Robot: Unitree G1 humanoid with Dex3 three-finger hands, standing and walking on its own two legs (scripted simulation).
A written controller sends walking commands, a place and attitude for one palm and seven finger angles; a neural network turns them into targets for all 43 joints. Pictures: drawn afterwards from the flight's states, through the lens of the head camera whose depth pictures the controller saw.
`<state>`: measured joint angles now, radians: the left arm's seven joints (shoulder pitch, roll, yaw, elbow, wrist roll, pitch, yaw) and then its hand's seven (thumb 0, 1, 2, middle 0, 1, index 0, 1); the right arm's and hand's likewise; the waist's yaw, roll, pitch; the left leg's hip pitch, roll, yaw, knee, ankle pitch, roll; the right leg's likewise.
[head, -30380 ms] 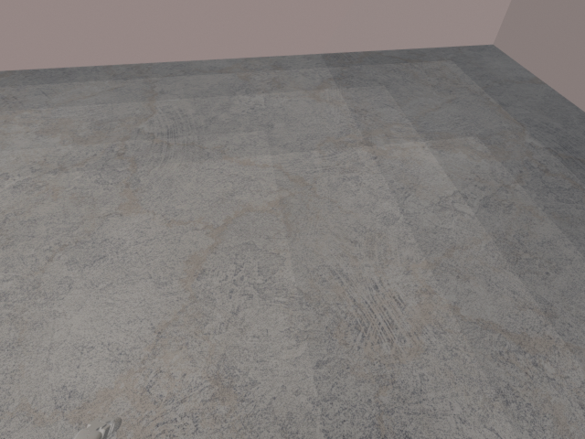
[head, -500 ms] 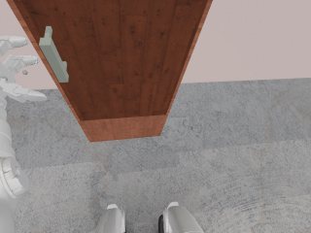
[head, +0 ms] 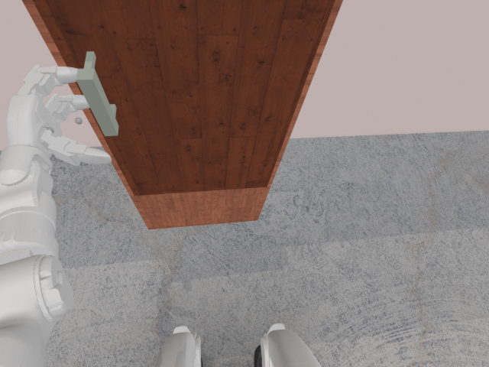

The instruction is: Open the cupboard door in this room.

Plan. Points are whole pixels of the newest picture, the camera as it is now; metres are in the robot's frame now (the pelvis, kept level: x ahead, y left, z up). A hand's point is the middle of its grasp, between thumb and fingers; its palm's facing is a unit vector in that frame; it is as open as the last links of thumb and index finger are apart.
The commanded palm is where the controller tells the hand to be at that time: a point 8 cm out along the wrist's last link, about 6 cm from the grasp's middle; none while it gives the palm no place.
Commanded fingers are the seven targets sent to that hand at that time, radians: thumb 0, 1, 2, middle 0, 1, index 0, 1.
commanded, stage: slide the fingers in behind the handle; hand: left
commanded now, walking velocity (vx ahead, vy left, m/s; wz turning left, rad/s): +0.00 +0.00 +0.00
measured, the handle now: (101, 96) +0.53 +0.22 +0.07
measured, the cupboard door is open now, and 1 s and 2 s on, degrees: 0 0 2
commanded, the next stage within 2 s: close the thumb around the handle in 0.86 s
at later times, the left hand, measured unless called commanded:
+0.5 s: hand (109, 119) +0.48 +0.19 +0.07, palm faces +0.05 -1.00 +0.00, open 14.0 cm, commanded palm +0.45 +0.24 +0.07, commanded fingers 0.00 -0.50 0.30 -0.30 -1.20 -0.30 -1.20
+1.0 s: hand (111, 118) +0.49 +0.19 +0.07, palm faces +0.06 -1.00 -0.01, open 14.0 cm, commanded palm +0.46 +0.24 +0.07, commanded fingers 0.00 -0.33 0.37 -0.31 -1.22 -0.31 -1.22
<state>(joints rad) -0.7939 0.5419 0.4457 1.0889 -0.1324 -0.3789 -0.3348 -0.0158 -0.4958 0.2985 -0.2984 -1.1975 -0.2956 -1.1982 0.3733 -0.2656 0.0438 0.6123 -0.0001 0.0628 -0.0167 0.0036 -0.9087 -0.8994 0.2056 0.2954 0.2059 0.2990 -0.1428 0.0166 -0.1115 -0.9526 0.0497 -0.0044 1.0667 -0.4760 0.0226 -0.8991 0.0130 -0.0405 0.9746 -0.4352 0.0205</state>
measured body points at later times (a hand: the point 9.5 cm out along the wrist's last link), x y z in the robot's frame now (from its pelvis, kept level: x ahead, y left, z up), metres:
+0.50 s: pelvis +0.00 -0.02 +0.00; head +0.12 +0.00 +0.43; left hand +0.47 +0.25 +0.08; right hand +0.02 -0.28 -0.11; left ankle +0.01 +0.10 -0.67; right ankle +0.01 -0.14 -0.67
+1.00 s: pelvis +0.00 -0.02 +0.00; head +0.12 +0.00 +0.43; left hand +0.48 +0.25 +0.08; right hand +0.03 -0.28 -0.11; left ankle +0.01 +0.10 -0.67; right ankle +0.01 -0.14 -0.67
